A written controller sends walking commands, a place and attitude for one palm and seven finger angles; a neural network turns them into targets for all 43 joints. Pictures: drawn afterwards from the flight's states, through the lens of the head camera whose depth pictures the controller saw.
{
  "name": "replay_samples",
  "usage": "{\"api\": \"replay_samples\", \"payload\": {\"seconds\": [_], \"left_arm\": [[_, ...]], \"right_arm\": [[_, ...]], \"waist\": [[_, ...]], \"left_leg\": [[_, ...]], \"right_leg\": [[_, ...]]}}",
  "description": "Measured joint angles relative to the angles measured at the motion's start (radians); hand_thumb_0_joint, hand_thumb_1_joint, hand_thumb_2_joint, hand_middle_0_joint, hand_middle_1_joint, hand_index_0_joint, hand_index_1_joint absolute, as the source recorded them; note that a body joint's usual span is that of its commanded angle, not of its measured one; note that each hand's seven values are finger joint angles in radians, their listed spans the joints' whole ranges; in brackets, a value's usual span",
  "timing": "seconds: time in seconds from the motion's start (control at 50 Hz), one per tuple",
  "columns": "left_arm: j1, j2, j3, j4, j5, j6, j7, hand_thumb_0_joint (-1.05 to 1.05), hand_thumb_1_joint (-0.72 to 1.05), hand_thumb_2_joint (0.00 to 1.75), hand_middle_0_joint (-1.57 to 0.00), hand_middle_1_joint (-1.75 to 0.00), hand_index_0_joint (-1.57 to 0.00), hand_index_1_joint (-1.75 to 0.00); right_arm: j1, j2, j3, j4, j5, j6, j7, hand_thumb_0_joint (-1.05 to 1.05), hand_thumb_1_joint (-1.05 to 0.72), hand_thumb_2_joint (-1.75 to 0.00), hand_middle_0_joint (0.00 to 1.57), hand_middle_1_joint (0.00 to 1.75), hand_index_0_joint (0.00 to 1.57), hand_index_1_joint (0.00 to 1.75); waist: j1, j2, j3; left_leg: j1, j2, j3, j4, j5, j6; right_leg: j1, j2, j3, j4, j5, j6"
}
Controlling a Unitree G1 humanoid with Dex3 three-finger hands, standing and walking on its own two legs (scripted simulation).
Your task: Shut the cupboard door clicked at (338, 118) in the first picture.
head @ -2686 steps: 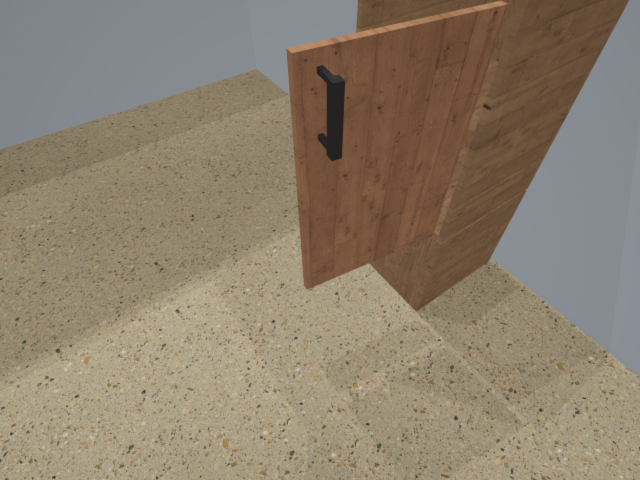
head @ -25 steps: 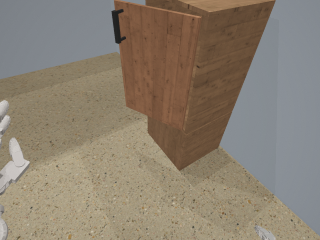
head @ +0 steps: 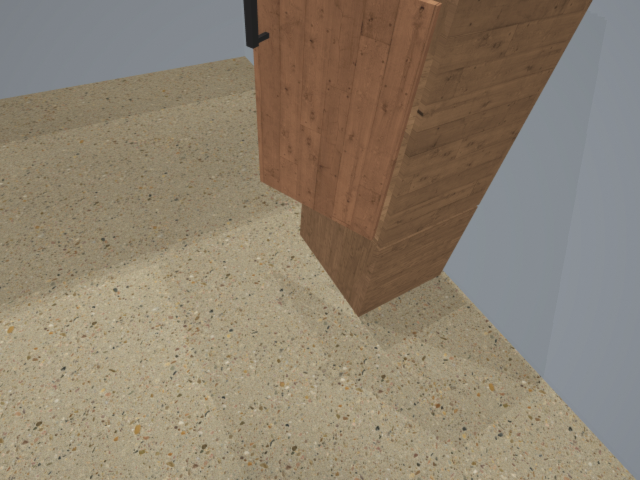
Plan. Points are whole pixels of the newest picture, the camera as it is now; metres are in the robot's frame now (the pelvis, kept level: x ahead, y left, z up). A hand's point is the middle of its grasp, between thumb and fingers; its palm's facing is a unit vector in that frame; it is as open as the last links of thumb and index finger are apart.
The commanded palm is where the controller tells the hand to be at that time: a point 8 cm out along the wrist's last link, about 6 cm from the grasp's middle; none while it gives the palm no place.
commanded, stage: let the arm hang, fingers relaxed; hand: left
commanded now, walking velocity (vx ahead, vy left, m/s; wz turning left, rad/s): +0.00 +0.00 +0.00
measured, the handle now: (257, 9) +0.92 +0.19 +0.16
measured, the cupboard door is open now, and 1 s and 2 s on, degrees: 26 26 26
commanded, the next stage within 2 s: look to check the result in 0.70 s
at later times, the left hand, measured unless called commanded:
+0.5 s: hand out of the picture -0.02 +0.19 -0.16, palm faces +0.00 -0.98 -0.19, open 7.3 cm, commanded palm none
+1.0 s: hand out of the picture -0.06 +0.18 -0.16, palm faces +0.01 -0.99 -0.17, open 7.3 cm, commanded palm none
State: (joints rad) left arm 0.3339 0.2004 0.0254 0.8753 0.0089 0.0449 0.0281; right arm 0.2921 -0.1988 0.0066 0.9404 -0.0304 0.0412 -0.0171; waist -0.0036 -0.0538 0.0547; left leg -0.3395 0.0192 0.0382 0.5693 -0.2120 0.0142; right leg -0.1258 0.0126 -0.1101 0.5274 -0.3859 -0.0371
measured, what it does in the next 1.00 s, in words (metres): stands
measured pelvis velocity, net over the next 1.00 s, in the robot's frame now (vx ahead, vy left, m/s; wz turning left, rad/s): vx -0.01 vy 0.02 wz -0.04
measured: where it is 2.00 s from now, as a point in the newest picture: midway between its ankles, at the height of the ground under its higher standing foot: outside the picture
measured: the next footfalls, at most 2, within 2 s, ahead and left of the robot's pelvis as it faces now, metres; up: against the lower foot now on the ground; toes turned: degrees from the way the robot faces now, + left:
none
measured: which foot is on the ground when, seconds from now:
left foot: down 0.00-1.00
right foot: down 0.00-1.00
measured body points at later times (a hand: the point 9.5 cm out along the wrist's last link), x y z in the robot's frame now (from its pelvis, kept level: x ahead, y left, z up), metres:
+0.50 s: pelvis +0.00 +0.02 +0.01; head -0.02 +0.01 +0.46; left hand -0.02 +0.24 -0.15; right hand -0.01 -0.20 -0.15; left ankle +0.06 +0.11 -0.73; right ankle -0.06 -0.09 -0.73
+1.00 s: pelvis -0.01 +0.02 +0.01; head -0.01 +0.02 +0.46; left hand -0.05 +0.23 -0.15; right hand -0.04 -0.19 -0.16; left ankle +0.06 +0.11 -0.73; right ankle -0.06 -0.09 -0.73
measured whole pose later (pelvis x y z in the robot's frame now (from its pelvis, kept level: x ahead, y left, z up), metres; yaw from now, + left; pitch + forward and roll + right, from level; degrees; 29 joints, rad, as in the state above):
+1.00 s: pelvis -0.01 +0.02 +0.01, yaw -2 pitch -2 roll +0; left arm 0.38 0.11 0.01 1.17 0.01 0.00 0.04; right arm 0.32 -0.12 -0.01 1.14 -0.01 0.03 -0.04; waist -0.01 0.01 0.03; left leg -0.25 0.00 0.09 0.42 -0.14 0.04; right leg -0.07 0.00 -0.06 0.41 -0.31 -0.01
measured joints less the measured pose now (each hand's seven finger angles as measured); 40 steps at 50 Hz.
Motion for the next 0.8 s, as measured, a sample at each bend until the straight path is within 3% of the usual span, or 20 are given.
{"api": "replay_samples", "payload": {"seconds": [0.14,0.32,0.6,0.8], "left_arm": [[0.044,0.002,-0.009,0.172,0.002,-0.011,-0.010,0.00,0.95,0.90,-0.21,-0.30,-0.21,-0.30],[0.030,-0.023,-0.020,0.253,0.002,-0.029,-0.002,0.01,0.92,0.90,-0.20,-0.30,-0.20,-0.30],[0.005,-0.084,-0.029,0.268,0.001,-0.042,0.001,0.01,0.91,0.90,-0.20,-0.30,-0.20,-0.30],[0.026,-0.095,-0.023,0.283,0.001,-0.043,0.004,0.01,0.91,0.90,-0.20,-0.30,-0.20,-0.30]], "right_arm": [[0.008,-0.010,-0.015,0.078,0.012,-0.007,-0.019,0.01,-0.91,-0.89,0.20,0.30,0.20,0.29],[-0.022,0.023,-0.007,0.141,0.014,-0.014,-0.023,0.01,-0.92,-0.89,0.20,0.30,0.20,0.29],[0.013,0.059,-0.008,0.195,0.014,-0.017,-0.018,0.01,-0.92,-0.89,0.20,0.30,0.20,0.29],[0.041,0.080,-0.010,0.210,0.014,-0.015,-0.023,0.01,-0.91,-0.89,0.20,0.30,0.20,0.29]], "waist": [[0.003,0.052,-0.009],[0.004,0.090,-0.035],[-0.008,0.060,-0.048],[-0.010,0.059,-0.031]], "left_leg": [[0.047,-0.002,0.016,-0.072,0.027,0.012],[0.101,-0.018,0.041,-0.133,0.055,0.023],[0.112,-0.017,0.053,-0.154,0.071,0.023],[0.098,-0.014,0.049,-0.147,0.072,0.023]], "right_leg": [[0.053,0.000,0.016,-0.101,0.053,0.013],[0.083,-0.018,0.038,-0.126,0.070,0.026],[0.077,-0.019,0.049,-0.121,0.076,0.026],[0.068,-0.015,0.046,-0.122,0.081,0.025]]}}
